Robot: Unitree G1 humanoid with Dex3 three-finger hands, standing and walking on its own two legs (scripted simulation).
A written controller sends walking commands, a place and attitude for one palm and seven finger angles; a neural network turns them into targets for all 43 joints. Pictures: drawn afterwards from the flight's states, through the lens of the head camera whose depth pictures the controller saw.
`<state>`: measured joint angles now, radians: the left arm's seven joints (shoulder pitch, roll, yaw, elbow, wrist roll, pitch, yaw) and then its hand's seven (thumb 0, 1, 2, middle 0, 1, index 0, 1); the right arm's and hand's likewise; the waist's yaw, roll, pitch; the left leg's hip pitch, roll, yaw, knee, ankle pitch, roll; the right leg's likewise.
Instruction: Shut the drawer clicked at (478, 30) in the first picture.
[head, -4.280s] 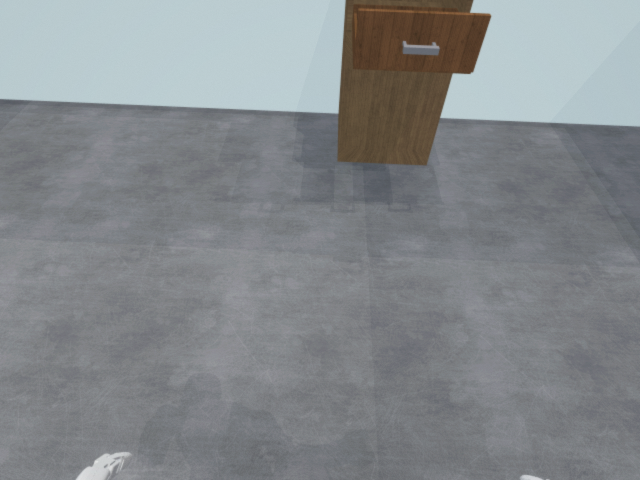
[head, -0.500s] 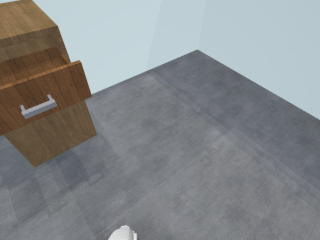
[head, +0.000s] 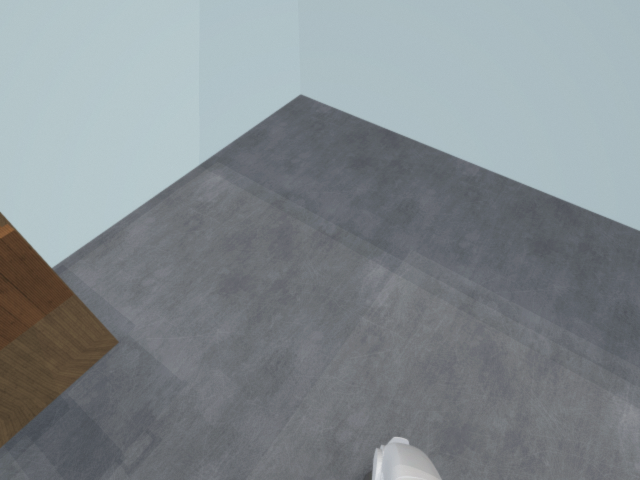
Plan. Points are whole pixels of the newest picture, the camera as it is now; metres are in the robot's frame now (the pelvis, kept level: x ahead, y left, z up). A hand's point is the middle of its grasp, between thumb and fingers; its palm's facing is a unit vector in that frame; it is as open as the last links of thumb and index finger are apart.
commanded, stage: turn to face it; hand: left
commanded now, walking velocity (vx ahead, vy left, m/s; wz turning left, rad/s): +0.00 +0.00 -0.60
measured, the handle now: out of the picture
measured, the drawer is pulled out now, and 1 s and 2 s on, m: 0.30 0.30 0.30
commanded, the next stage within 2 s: take the last steps up to it in 1.86 s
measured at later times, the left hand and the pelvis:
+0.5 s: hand (245, 453) +0.18 +0.12 -0.15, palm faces +0.16 -0.97 -0.17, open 7.3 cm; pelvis +0.08 -0.05 +0.00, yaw +8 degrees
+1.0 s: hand out of the picture +0.05 +0.21 -0.16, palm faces +0.45 -0.85 -0.27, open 7.4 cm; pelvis +0.06 -0.03 +0.00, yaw +25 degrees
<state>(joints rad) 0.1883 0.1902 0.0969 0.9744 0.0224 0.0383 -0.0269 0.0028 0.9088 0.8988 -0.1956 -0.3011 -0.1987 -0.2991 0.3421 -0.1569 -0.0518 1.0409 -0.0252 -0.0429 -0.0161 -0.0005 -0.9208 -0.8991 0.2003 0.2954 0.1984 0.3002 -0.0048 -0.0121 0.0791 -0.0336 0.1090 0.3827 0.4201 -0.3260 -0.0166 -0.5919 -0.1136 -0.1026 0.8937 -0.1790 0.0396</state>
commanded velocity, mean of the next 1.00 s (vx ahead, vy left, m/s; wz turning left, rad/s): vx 0.00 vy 0.00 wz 0.59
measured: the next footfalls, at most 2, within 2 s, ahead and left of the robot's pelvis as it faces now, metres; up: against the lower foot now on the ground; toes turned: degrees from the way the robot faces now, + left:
right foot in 0.10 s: +0.18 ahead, -0.12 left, +0.00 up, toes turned -12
left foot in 0.66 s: +0.07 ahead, +0.09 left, +0.00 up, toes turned +23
